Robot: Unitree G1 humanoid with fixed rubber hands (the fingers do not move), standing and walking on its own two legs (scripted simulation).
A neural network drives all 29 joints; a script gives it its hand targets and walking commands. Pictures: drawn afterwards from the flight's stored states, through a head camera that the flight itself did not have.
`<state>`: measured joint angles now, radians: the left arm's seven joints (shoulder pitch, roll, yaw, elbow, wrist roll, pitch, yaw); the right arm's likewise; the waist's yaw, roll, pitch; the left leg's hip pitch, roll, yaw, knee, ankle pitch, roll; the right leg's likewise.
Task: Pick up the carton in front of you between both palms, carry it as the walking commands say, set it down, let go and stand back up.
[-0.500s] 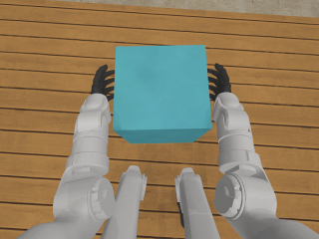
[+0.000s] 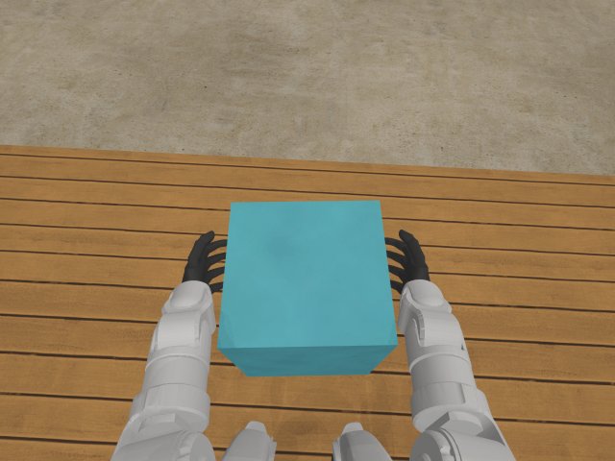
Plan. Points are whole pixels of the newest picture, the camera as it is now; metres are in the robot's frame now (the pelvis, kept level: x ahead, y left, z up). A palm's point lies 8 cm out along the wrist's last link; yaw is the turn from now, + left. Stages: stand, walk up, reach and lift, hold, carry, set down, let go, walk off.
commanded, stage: reach and lift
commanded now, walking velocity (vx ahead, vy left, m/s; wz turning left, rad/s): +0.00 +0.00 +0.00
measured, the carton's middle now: (306, 297) +0.36 +0.01 -0.10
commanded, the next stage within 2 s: hold in 1.36 s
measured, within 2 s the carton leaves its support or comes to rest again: neither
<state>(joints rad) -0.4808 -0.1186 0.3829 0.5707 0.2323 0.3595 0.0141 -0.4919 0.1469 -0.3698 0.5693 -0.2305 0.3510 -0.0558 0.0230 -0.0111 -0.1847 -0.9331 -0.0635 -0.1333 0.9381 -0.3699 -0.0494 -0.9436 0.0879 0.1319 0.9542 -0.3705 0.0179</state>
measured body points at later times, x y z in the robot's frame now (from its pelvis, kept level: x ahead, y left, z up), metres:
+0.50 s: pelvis +0.03 +0.01 +0.07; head -0.01 +0.01 +0.51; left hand +0.33 +0.16 +0.08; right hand +0.33 -0.14 +0.08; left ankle +0.04 +0.14 -0.68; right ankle +0.04 -0.12 -0.68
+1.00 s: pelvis +0.02 +0.01 +0.07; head -0.01 +0.01 +0.52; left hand +0.33 +0.16 +0.08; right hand +0.33 -0.14 +0.09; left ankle +0.04 +0.14 -0.68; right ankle +0.04 -0.12 -0.68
